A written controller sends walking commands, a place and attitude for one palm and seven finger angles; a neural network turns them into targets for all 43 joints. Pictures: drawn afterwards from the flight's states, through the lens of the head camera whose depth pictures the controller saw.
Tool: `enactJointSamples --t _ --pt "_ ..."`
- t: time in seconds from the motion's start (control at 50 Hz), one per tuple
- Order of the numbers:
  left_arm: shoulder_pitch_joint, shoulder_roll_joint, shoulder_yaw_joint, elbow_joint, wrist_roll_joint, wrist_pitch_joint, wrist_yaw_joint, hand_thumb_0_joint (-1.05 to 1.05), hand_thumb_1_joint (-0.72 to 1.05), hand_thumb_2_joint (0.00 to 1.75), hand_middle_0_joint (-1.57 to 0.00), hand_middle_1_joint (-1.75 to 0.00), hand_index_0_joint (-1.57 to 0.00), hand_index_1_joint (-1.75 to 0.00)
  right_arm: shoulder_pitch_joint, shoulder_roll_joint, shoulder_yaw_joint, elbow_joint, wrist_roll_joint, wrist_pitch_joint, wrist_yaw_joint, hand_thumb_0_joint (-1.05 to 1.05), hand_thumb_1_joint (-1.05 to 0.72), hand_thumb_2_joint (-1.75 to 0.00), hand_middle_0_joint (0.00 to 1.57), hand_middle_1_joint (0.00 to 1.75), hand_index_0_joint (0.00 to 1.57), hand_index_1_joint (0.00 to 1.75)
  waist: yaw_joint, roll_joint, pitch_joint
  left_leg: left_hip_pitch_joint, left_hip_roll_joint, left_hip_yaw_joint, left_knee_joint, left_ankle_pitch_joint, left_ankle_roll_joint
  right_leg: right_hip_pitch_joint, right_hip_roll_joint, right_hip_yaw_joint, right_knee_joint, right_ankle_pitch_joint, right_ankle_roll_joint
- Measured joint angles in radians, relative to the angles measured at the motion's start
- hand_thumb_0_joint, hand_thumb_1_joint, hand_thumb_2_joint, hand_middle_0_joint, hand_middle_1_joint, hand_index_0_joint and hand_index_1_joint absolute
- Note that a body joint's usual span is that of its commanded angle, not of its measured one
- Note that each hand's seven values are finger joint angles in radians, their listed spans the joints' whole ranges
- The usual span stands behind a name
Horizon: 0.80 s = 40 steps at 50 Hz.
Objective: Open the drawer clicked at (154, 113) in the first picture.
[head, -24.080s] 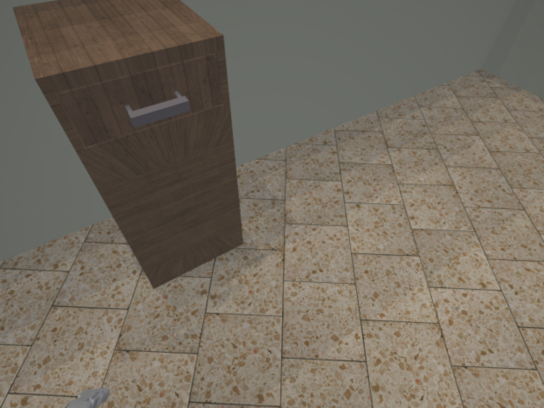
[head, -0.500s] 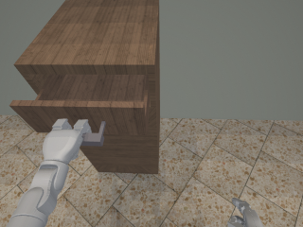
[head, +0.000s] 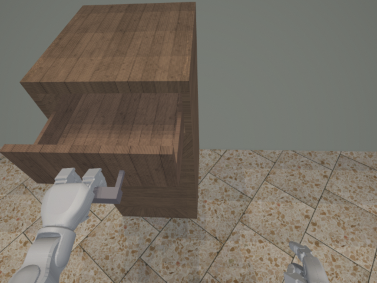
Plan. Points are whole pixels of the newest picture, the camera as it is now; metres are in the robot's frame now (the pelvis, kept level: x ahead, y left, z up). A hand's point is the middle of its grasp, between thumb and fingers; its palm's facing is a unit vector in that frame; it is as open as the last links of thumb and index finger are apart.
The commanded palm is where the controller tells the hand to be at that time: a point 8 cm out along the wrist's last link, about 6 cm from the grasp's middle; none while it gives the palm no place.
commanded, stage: pull the drawer open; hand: left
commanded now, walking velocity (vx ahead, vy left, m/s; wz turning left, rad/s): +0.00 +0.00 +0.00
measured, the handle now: (91, 184) +0.30 +0.25 +0.04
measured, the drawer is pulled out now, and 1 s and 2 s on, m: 0.18 0.28 0.30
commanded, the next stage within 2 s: open the thumb to release the handle in 1.50 s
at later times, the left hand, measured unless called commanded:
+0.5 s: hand (73, 238) +0.19 +0.25 +0.01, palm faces -0.02 -0.06 -1.00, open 5.9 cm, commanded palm +0.15 +0.27 +0.07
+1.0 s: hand (64, 264) +0.15 +0.25 +0.02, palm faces -0.04 -0.06 -1.00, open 5.9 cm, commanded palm +0.10 +0.26 +0.07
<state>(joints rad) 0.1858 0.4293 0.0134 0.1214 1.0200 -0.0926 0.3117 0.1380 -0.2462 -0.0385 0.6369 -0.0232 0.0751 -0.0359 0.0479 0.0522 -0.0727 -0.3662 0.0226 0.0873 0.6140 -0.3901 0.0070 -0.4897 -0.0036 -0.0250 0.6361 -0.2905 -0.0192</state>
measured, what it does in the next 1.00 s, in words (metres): stands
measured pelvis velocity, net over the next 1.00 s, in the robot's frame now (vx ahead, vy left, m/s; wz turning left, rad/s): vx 0.00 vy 0.00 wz -0.01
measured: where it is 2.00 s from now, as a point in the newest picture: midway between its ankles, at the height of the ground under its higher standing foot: outside the picture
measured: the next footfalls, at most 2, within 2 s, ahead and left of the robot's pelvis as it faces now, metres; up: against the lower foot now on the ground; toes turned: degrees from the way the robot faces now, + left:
none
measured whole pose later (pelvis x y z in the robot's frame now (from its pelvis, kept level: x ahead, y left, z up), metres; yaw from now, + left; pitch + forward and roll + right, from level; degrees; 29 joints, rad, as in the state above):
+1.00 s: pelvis +0.00 +0.00 -0.01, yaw -1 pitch +8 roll +0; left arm 0.65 0.44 0.04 -0.21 1.01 -0.10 0.41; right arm 0.12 -0.23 -0.01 0.58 -0.05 0.09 0.00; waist 0.08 0.04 -0.08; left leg -0.41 0.03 0.09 0.71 -0.45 0.00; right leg -0.53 0.00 -0.02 0.73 -0.34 -0.02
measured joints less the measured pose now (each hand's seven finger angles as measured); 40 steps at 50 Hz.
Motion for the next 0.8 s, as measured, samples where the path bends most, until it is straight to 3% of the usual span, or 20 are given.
enactJointSamples --t 0.26,0.8 --pt "0.104 -0.006 -0.004 -0.082 0.01 -0.012 0.024 0.04 0.66 0.83 -0.3 -1.33 -0.42 -1.35 -0.032 0.011 0.01 -0.006 -0.009 -0.009 0.003 0.01 -0.9 -0.9 0.2 0.3 0.2 0.3 0.024 -0.004 0.006 0.003 -0.002 -0.006 0.024 -0.008 -0.001 0.004 -0.003 -0.005 0.025 -0.011 -0.002" --pt "0.373 0.002 0.023 -0.275 0.006 -0.021 0.08 0.05 0.66 0.8 -0.29 -1.32 -0.42 -1.35 -0.027 0.012 0.015 -0.036 -0.023 0.005 0.026 0.01 -0.9 -0.9 0.2 0.3 0.2 0.3 0.035 -0.005 0.003 -0.025 0.006 -0.002 0.074 -0.039 -0.004 -0.025 0.003 0.0 0.07 -0.035 -0.003"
